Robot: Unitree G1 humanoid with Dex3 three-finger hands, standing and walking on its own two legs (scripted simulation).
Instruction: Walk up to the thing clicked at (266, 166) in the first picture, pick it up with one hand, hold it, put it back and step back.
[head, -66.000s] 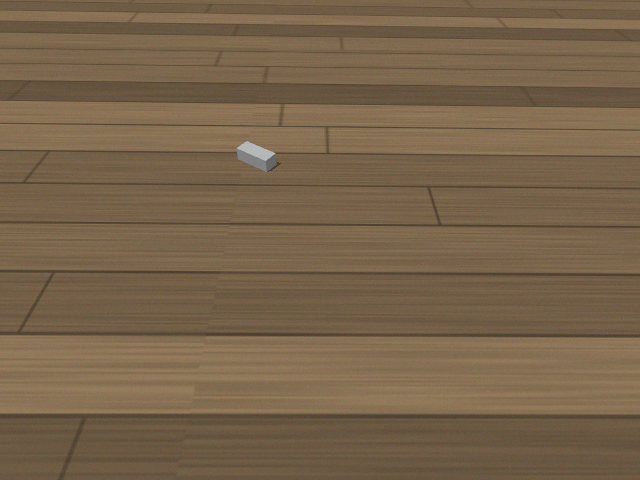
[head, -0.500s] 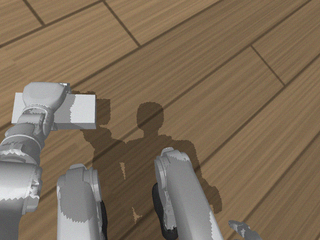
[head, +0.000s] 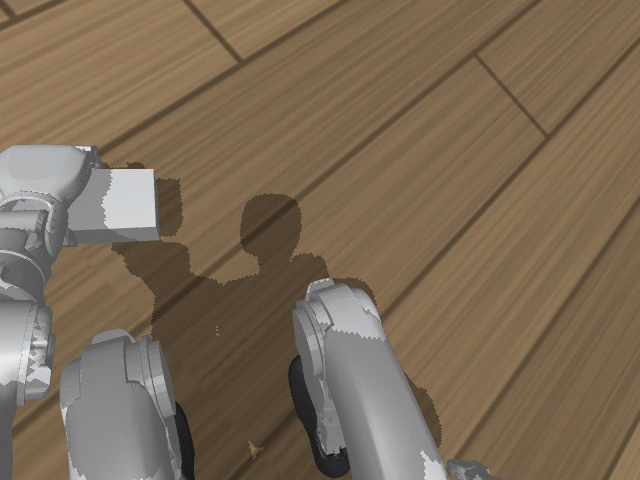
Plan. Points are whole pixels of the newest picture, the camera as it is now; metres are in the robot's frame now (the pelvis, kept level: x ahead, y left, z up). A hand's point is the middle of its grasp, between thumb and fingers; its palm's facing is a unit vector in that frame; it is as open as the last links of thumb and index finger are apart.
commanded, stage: crouch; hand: left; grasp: from above
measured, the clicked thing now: (78, 208) +0.50 +0.20 -0.22
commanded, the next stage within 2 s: lower in 0.06 s
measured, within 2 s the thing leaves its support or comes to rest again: neither
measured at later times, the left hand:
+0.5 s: hand (71, 214) +0.49 +0.20 -0.22, palm faces -0.48 +0.03 -0.87, open 11.0 cm
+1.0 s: hand (82, 215) +0.50 +0.20 -0.25, palm faces -0.49 +0.00 -0.87, open 11.1 cm
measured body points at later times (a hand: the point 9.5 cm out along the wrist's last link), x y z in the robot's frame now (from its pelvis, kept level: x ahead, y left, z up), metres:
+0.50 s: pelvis +0.00 +0.00 -0.03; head +0.26 +0.06 +0.34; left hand +0.51 +0.20 -0.17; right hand +0.02 -0.27 -0.12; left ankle +0.08 +0.13 -0.31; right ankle +0.10 -0.12 -0.31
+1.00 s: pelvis +0.00 +0.00 -0.04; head +0.28 +0.06 +0.31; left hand +0.52 +0.20 -0.20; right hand +0.00 -0.26 -0.12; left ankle +0.08 +0.13 -0.31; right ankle +0.10 -0.12 -0.31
